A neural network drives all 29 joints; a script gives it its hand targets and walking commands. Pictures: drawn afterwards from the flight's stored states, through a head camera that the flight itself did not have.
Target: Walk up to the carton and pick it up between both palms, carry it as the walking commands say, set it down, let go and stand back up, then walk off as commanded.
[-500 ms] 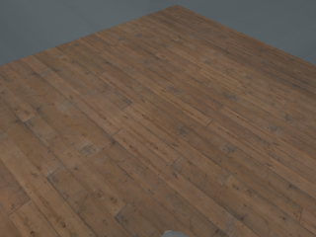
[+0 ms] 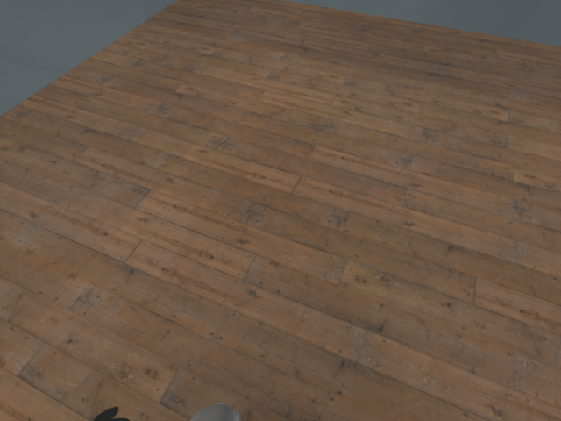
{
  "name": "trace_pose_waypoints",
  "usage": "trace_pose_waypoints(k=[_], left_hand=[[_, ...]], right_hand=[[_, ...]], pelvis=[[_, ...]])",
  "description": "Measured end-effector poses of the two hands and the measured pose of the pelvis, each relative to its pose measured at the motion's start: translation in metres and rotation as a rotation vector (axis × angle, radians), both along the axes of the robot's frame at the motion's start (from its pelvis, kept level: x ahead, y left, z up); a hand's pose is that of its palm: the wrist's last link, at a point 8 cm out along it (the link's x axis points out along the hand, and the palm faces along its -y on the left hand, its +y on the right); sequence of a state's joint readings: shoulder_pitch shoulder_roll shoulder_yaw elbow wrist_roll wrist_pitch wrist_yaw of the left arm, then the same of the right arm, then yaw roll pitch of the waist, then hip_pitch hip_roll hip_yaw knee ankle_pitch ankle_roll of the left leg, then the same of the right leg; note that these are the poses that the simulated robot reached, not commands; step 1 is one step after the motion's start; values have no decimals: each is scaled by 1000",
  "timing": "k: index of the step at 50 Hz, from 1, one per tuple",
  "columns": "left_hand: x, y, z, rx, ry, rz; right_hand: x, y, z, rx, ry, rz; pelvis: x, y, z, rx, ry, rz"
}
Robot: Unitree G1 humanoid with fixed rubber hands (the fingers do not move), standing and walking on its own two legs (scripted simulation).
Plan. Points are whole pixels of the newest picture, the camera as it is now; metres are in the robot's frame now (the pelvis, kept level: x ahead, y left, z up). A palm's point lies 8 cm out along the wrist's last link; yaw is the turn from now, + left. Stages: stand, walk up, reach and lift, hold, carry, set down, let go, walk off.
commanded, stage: walk off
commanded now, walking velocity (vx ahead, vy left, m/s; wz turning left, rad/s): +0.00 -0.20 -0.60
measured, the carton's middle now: out of the picture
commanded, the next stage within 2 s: stand in 0.56 s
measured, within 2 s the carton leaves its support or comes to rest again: neither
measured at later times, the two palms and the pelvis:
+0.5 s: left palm (202, 409) +0.17 +0.13 -0.12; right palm out of the picture -0.09 -0.39 -0.09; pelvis -0.03 -0.09 +0.01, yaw -18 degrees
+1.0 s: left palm out of the picture +0.09 -0.01 -0.12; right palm out of the picture -0.11 -0.47 -0.12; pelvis -0.07 -0.20 +0.01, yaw -26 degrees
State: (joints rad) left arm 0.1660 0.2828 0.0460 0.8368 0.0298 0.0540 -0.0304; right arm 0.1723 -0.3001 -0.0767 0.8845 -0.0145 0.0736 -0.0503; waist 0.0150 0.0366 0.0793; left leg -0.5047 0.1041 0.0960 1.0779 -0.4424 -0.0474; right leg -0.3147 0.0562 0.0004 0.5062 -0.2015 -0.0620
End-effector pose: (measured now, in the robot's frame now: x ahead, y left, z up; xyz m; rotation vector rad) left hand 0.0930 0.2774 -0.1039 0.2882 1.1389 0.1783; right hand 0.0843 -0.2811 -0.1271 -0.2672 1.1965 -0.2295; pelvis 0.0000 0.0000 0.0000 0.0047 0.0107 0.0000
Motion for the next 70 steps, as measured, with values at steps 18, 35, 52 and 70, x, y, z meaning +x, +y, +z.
trace_pose_waypoints(k=[18, 35, 52, 70], left_hand=[[33, -80, -25, -125, 61, -221], [72, -247, 5, -8, -54, -474], [-9, -285, -22, -74, 66, -407], [-62, -255, -30, -52, 251, -348]], right_hand=[[-116, -71, 46, -141, 27, -262], [-215, -174, -6, 16, 53, -467], [-201, -184, 7, 56, -34, -464], [-246, -115, -5, 159, 101, -491]], pelvis=[[-15, -50, 9, -52, -16, -235], [-56, -165, -2, -1, -5, -411], [-73, -202, 5, -20, -27, -453], [-68, -191, 11, -16, -42, -471]])
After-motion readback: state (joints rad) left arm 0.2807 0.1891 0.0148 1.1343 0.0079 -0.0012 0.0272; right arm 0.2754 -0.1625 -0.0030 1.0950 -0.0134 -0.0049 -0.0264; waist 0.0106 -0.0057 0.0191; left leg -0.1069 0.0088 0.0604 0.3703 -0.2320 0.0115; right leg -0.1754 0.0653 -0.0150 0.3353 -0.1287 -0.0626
